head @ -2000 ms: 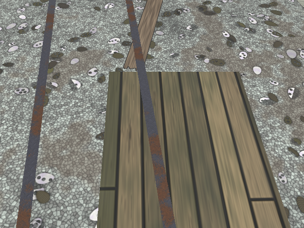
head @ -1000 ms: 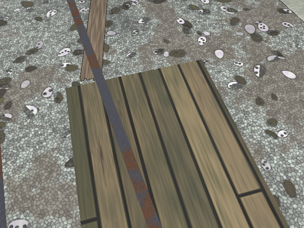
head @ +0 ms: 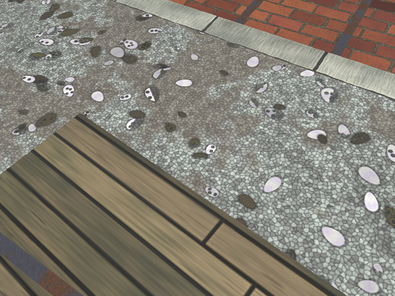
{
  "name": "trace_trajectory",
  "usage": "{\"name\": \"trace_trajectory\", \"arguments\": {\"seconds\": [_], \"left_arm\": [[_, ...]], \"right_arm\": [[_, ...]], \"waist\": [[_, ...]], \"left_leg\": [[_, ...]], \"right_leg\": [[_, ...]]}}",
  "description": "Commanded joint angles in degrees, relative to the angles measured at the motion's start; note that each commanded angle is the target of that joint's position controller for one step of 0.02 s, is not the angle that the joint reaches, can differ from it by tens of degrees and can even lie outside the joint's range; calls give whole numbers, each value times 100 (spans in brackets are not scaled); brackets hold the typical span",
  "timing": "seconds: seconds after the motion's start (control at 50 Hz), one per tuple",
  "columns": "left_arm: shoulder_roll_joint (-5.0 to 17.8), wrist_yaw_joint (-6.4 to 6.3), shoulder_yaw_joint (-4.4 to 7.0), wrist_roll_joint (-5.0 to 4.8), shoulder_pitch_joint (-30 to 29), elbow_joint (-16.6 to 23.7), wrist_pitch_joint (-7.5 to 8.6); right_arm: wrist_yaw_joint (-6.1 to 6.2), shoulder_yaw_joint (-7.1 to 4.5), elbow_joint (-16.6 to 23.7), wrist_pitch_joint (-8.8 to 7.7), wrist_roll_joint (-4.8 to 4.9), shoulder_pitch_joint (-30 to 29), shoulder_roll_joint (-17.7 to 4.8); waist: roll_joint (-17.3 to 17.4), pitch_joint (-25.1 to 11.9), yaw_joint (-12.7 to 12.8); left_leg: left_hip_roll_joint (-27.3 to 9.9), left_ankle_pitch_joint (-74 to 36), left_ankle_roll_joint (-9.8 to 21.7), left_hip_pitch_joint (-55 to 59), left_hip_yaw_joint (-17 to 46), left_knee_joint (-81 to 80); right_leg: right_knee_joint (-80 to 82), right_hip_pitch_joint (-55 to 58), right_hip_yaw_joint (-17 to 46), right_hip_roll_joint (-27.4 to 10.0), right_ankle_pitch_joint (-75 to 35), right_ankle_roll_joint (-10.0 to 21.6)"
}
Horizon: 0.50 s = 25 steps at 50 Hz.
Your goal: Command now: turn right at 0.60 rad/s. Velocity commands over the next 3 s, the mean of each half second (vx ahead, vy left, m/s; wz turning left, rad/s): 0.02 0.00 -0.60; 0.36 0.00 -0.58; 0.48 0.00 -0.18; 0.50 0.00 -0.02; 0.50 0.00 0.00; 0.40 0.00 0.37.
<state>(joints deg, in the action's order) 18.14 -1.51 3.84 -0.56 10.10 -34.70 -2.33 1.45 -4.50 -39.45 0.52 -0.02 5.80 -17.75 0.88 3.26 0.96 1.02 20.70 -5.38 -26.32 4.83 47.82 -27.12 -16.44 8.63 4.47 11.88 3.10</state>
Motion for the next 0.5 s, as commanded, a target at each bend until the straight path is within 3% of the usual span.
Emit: {"name": "trace_trajectory", "arguments": {"seconds": [0.02, 0.08, 0.12, 0.14, 0.16, 0.18, 0.2, 0.22, 0.24, 0.26, 0.32, 0.4, 0.44, 0.5], "left_arm": [[1054, 5, 314, 1, -179, 396, 42], [1042, 38, 316, -45, -269, 398, 10], [989, 18, 299, -120, -452, 423, -23], [874, -6, 266, -139, -406, 425, -30], [568, 2, 186, -57, -73, 398, -22], [738, -18, 257, -109, -58, 515, 23], [1192, -29, 406, -6, 161, 378, 55], [1302, -10, 480, -62, 223, 239, 31], [1146, -26, 473, -74, 325, 96, -34], [1012, -30, 445, -65, 313, 81, -84], [660, 22, 323, -132, -26, 250, -97], [469, 103, 200, -65, -316, 451, -74], [432, 159, 152, -72, -305, 489, -74], [523, 241, 168, -104, -185, 499, -48]], "right_arm": [[-38, -124, 450, -132, 35, -168, -484], [-105, -145, 462, -209, 66, -55, -503], [-141, -173, 369, -259, 59, 258, -481], [-127, -219, 320, -269, 19, 417, -600], [-87, -286, 383, -238, -75, 463, -965], [-106, -325, 369, -203, -252, 343, -1238], [-93, -251, 496, -227, -225, 171, -938], [-50, -157, 558, -224, -171, -90, -640], [-19, -127, 597, -205, -109, -264, -543], [14, -105, 596, -193, -34, -291, -496], [93, -98, 526, -107, -88, 29, -549], [83, -205, 453, -17, -71, 222, -826], [27, -268, 417, -1, 1, 297, -985], [-58, -295, 356, -69, 123, 321, -1093]], "waist": [[-979, -715, 46], [-1030, -781, 14], [-980, -843, -217], [-809, -896, -257], [269, -1091, -58], [1582, -645, 62], [1093, -625, 59], [773, -531, 142], [600, -432, 186], [609, -360, 113], [762, -381, -147], [854, -623, -357], [871, -694, -428], [962, -483, -357]], "left_leg": [[107, 97, 57, 91, 51, -517], [180, 91, 163, 442, 69, -1173], [181, -645, 291, 1088, -26, -2291], [-126, -1327, 425, 1675, 93, -2771], [-1267, -2047, 857, 2360, 1083, -2917], [-2193, -2908, 1869, 2097, 2382, -3120], [-2496, -2886, 2237, 1841, 2360, -3104], [-2144, -2656, 2031, 1694, 1748, -3027], [-1745, -2290, 1764, 1674, 1211, -2976], [-1609, -2288, 1695, 1780, 955, -2949], [-1423, -2653, 1770, 2116, 351, -2973], [-1690, -2913, 1886, 2531, 123, -2903], [-1739, -1651, 1851, 2271, 8, -3151], [-1830, -67, 1723, 1814, 9, -3375]], "right_leg": [[552, 667, 1795, -1387, -1251, 1029], [370, 760, 2175, -1321, -1578, 959], [119, 631, 2201, -1095, -1560, 726], [-117, 289, 2050, -875, -986, 467], [-1177, -371, 1345, -342, 719, 103], [-2283, -1513, 244, 487, 2561, -254], [-3549, -1570, 230, 20, 2522, -514], [-3990, -1560, 159, -80, 2112, -612], [-4210, -1598, 69, -124, 1765, -728], [-4415, -1795, 18, -149, 1454, -820], [-3940, -1904, -405, -279, 1132, -973], [-2768, -1556, -666, -602, 1263, -998], [-2189, -1097, -933, -656, 1241, -863], [-1368, -543, -1191, -613, 1210, -526]]}}
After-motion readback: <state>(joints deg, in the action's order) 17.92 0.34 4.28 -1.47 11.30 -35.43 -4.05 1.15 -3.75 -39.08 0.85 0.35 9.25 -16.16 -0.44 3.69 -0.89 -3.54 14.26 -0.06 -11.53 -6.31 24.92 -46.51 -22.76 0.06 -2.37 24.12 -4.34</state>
